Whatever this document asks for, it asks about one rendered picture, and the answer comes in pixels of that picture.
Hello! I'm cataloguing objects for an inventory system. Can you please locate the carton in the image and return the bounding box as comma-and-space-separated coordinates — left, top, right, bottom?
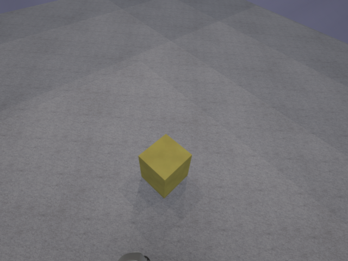
138, 134, 192, 198

